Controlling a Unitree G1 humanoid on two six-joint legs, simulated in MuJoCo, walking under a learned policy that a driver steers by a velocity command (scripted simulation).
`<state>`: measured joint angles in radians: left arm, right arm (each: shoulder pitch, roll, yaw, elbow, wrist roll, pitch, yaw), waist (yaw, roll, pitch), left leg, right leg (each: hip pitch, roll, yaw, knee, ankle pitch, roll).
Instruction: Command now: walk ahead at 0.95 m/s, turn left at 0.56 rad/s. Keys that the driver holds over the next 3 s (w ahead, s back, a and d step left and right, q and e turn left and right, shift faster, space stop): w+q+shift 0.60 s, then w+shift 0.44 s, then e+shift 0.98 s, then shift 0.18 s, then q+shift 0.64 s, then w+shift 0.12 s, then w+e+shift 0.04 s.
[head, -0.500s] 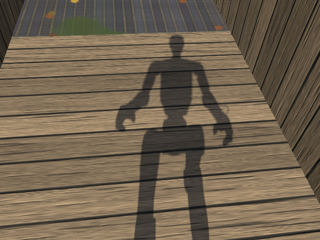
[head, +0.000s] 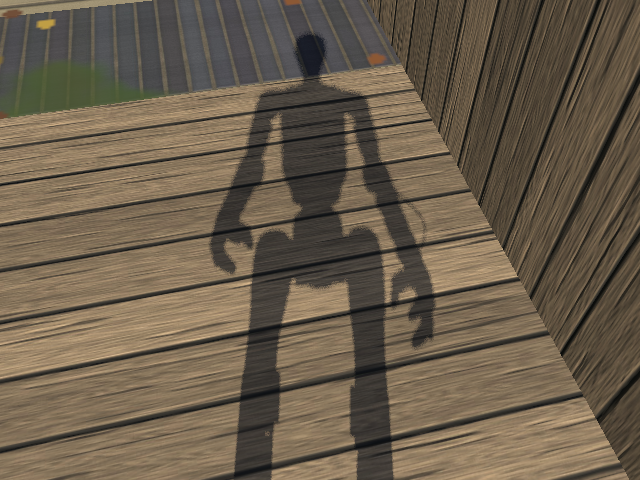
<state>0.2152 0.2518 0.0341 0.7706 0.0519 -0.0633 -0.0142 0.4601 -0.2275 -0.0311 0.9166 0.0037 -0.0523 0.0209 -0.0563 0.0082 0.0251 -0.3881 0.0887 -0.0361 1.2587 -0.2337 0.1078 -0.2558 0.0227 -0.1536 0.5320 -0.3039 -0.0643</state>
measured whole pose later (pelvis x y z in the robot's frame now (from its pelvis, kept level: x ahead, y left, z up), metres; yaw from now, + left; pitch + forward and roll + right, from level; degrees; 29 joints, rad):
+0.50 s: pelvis +0.44 +0.05 -0.01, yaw +25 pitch -1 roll +1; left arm 0.04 0.20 -0.03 0.64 0.07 -0.08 0.00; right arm 0.45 -0.30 -0.07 0.91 -0.02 -0.03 0.00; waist -0.06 0.00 0.04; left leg -0.19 -0.24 -0.02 0.50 -0.29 0.21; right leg -0.61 -0.12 0.14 1.25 -0.33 0.05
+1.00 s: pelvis +0.89 +0.19 +0.01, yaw +41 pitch +2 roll -2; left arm 0.56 0.29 0.05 0.95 0.02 -0.11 -0.01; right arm 0.05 -0.30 0.00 0.68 -0.05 -0.06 0.07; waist 0.07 0.04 -0.02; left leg -0.71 0.01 -0.07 0.96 -0.12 0.09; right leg -0.02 0.05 -0.07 0.28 -0.30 -0.01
